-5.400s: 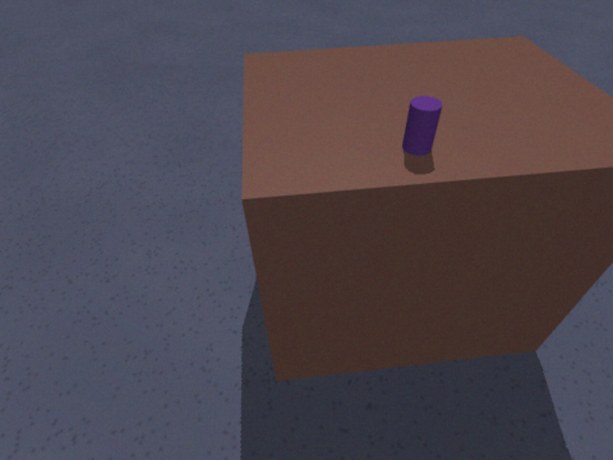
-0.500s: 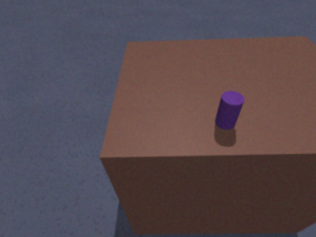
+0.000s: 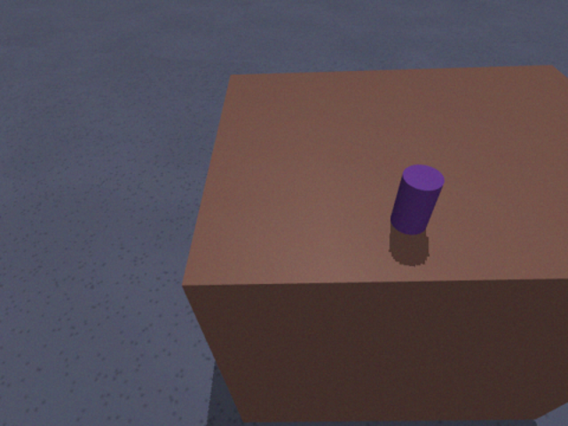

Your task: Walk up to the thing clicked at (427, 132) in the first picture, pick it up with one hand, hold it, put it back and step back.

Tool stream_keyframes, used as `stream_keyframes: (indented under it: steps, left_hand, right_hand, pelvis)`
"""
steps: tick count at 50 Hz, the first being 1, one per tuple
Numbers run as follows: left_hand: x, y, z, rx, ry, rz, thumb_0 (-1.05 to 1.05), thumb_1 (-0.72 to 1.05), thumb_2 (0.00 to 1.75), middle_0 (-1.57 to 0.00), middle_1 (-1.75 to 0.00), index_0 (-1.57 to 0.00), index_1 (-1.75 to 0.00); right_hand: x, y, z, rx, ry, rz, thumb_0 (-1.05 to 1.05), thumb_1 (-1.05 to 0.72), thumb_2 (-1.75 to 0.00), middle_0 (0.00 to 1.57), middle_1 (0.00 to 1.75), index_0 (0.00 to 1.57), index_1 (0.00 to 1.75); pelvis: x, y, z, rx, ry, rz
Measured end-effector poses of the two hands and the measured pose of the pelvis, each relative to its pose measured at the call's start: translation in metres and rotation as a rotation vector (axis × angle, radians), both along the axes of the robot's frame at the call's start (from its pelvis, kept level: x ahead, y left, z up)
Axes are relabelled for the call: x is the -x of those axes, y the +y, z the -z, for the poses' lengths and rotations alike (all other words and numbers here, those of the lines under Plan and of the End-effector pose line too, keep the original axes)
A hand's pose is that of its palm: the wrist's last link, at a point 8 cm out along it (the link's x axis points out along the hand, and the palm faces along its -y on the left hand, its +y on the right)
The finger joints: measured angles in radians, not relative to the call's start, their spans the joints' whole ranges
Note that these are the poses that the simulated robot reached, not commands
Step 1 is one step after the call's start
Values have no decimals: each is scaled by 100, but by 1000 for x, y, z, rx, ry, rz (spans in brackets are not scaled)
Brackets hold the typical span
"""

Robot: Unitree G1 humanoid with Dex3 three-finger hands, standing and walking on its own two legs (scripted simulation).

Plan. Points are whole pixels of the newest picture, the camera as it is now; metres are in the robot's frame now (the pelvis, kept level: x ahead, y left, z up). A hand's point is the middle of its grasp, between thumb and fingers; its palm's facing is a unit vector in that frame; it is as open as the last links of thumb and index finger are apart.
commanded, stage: stand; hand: right
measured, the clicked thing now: (415, 200) +0.47 -0.18 +0.07
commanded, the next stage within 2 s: rise first in 0.52 s
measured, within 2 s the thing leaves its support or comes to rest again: neither
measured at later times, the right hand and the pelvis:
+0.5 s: hand out of the picture +0.07 -0.26 -0.16, palm faces -0.03 +0.94 -0.34, open 7.3 cm; pelvis +0.01 +0.00 +0.00, yaw +0 degrees
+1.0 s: hand out of the picture +0.19 -0.25 -0.09, palm faces +0.23 +0.91 -0.33, open 13.6 cm; pelvis +0.00 +0.01 -0.01, yaw +1 degrees
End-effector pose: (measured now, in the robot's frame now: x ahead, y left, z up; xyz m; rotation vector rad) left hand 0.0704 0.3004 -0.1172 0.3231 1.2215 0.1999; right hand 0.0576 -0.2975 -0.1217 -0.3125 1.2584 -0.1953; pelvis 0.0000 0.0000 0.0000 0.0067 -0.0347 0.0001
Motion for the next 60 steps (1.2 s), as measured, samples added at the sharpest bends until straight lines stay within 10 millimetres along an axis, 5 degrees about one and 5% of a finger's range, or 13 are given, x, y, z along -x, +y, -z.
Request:
stream_keyframes:
  steps: [32, 35, 44, 53, 60]
  left_hand:
    - [-3, -4, -1, -6, 10, -3, 0, 91, 90, -20, -30, -20, -30]
    - [-21, -10, -3, 8, -112, -32, 1, 87, 86, -17, -26, -17, -26]
    - [-77, -21, -18, 28, -368, -60, 0, 46, 46, -7, -10, -7, -11]
    - [-69, -34, -20, 83, -402, -51, 0, 1, 17, -6, -6, -6, -6]
    - [-91, -38, -37, 88, -523, 7, 0, -31, 8, -7, -6, -7, -6]
  right_hand:
    - [-8, -4, 1, -1, -2, -1, 0, -90, -89, 20, 29, 20, 30]
    - [-25, 2, -2, -11, -112, 23, 0, -86, -85, 17, 25, 17, 26]
    - [-100, 8, -32, 14, -462, 72, 0, -47, -45, 9, 9, 9, 10]
    - [-98, 7, -74, 85, -604, 65, 0, -2, -19, 6, 5, 6, 6]
    - [-105, 8, -119, 153, -779, 39, -1, 27, -10, 5, 5, 5, 6]
  pelvis:
    - [-5, -3, 0, 1, 3, 1]
    - [1, -4, 3, 0, 18, -5]
    - [9, 2, 7, 1, 75, -6]
    - [-4, 10, 5, 5, 66, -9]
    - [-8, 16, 5, 12, 35, -1]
